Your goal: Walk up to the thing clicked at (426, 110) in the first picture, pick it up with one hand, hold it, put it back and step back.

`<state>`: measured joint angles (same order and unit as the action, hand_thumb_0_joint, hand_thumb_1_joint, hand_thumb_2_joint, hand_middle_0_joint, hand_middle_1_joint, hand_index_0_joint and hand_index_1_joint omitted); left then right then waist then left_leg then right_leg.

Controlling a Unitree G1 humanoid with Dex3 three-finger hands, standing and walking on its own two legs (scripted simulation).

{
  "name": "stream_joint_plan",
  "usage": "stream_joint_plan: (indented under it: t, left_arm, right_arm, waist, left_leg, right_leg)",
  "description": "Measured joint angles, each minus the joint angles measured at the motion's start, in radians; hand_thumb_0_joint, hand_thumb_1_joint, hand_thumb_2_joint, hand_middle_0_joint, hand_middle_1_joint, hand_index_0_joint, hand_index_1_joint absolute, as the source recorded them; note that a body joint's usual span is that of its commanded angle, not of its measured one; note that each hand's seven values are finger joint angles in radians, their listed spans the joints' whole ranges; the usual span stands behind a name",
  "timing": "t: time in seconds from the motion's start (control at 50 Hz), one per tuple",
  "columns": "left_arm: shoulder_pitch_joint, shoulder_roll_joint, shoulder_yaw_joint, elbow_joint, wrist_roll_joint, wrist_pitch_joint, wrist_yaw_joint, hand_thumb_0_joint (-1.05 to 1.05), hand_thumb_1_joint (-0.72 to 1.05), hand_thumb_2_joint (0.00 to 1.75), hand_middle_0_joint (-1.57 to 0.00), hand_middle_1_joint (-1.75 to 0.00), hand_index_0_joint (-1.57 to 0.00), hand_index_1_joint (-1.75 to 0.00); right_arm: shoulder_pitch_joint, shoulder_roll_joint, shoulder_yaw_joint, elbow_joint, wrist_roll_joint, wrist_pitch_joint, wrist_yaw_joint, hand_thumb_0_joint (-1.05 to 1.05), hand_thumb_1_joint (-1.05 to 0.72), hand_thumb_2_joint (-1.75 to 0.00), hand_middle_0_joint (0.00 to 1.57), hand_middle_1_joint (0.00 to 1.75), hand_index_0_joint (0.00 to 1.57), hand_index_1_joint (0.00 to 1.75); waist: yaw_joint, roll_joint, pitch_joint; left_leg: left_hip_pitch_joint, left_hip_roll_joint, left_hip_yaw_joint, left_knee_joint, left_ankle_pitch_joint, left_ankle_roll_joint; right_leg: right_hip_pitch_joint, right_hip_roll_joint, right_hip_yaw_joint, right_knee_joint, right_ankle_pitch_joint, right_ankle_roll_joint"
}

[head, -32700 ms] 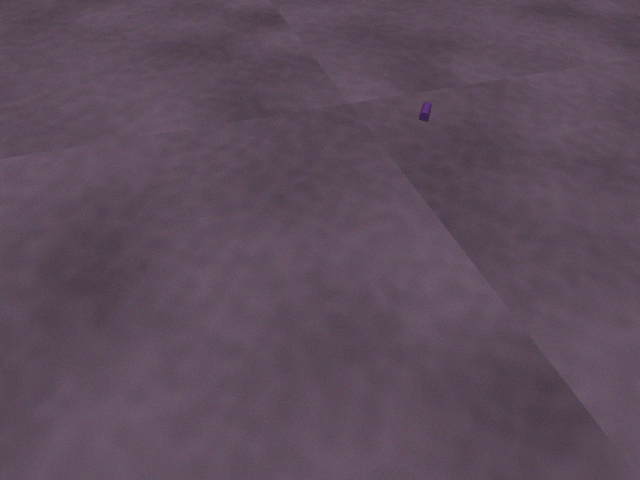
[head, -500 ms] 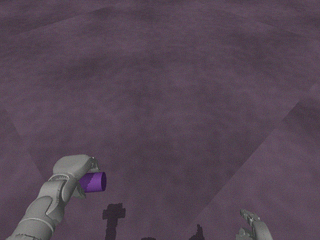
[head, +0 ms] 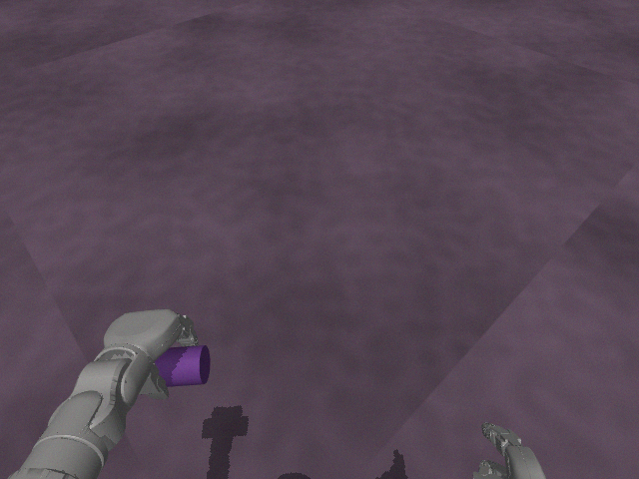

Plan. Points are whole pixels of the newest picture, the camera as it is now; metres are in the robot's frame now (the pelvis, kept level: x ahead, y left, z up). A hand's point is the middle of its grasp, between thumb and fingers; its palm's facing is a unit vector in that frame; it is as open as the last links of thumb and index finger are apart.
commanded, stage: crouch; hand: left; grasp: from above
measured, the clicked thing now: (159, 367) +0.30 +0.23 -0.07
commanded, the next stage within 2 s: none
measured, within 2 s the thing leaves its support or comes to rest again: neither
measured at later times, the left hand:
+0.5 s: hand (172, 388) +0.31 +0.25 -0.18, palm faces -0.43 +0.05 -0.90, open 8.2 cm
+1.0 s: hand (202, 405) +0.36 +0.27 -0.43, palm faces -0.49 +0.00 -0.87, open 8.2 cm
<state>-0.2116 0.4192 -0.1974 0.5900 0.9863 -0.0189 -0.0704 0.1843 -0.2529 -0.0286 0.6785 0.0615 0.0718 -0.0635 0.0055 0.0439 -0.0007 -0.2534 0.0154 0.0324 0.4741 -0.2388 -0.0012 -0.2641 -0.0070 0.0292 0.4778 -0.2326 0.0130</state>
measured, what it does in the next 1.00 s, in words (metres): lowers itself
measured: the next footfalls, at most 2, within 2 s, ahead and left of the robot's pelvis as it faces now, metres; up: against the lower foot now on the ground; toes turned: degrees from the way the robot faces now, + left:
none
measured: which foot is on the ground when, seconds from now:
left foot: down 0.00-1.00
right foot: down 0.00-1.00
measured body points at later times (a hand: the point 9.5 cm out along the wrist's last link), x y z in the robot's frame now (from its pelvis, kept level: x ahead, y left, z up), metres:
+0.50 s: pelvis -0.03 +0.00 -0.08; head +0.06 +0.02 +0.36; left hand +0.32 +0.24 -0.13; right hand +0.08 -0.29 -0.19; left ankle +0.01 +0.12 -0.74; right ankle +0.01 -0.13 -0.74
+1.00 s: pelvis -0.07 +0.01 -0.28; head +0.14 +0.04 +0.12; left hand +0.38 +0.27 -0.38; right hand -0.04 -0.26 -0.40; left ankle +0.00 +0.12 -0.74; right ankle +0.01 -0.13 -0.74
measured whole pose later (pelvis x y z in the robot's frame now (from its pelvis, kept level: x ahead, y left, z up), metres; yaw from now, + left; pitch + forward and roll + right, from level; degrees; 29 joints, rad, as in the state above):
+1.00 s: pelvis -0.07 +0.01 -0.28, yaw -1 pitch +37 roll -5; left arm -0.78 0.58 0.04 1.25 1.22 -0.17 0.31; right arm 0.23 -0.23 -0.02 0.74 -0.07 -0.03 0.02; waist -0.18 0.04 -0.18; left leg -1.88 0.01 -0.04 1.86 -0.63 0.02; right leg -1.83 0.00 -0.02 1.80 -0.61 0.04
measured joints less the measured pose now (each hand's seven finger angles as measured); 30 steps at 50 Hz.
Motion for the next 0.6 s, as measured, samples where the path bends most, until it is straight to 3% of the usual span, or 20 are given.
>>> stream_joint_plan:
  t: [0.14,0.28,0.5,0.6]
  left_arm:
    - [0.004,-0.006,0.010,0.024,0.017,-0.018,0.027,0.00,0.29,0.22,-0.84,-0.36,-0.87,-0.32]
    - [-0.048,-0.005,0.029,0.165,0.065,-0.070,0.118,0.00,0.29,0.24,-0.84,-0.35,-0.87,-0.31]
    - [-0.261,0.027,0.066,0.434,0.208,-0.130,0.345,0.00,0.28,0.23,-0.84,-0.37,-0.87,-0.33]
    - [-0.375,0.048,0.099,0.543,0.210,-0.105,0.400,0.00,0.29,0.21,-0.84,-0.38,-0.87,-0.34]
  right_arm:
    - [-0.002,0.001,-0.001,-0.001,-0.002,0.006,0.000,0.01,-0.89,-0.90,0.20,0.30,0.20,0.30]
    - [-0.013,0.006,0.000,-0.001,-0.019,0.009,0.013,0.01,-0.88,-0.90,0.21,0.30,0.20,0.30]
    - [0.019,-0.028,-0.036,0.006,-0.065,-0.010,0.052,0.01,-0.88,-0.90,0.21,0.30,0.20,0.30]
    - [0.033,-0.030,-0.045,0.032,-0.080,-0.031,0.052,0.01,-0.89,-0.90,0.20,0.30,0.20,0.30]
  waist:
    - [-0.004,-0.005,0.001]
    - [-0.025,-0.031,0.001]
    - [-0.065,-0.049,-0.111]
    - [-0.100,-0.037,-0.146]
  left_leg:
    - [-0.010,-0.001,-0.003,0.005,0.000,0.000]
    - [-0.120,-0.001,-0.015,0.089,-0.022,-0.003]
    - [-0.695,0.011,-0.045,0.610,-0.204,-0.004]
    - [-0.947,0.012,-0.049,0.826,-0.267,0.005]
  right_leg:
    - [-0.010,-0.001,-0.003,0.007,-0.002,0.000]
    - [-0.114,-0.002,-0.014,0.090,-0.027,-0.003]
    - [-0.666,0.011,-0.035,0.574,-0.195,0.002]
    - [-0.914,0.013,-0.035,0.780,-0.254,0.010]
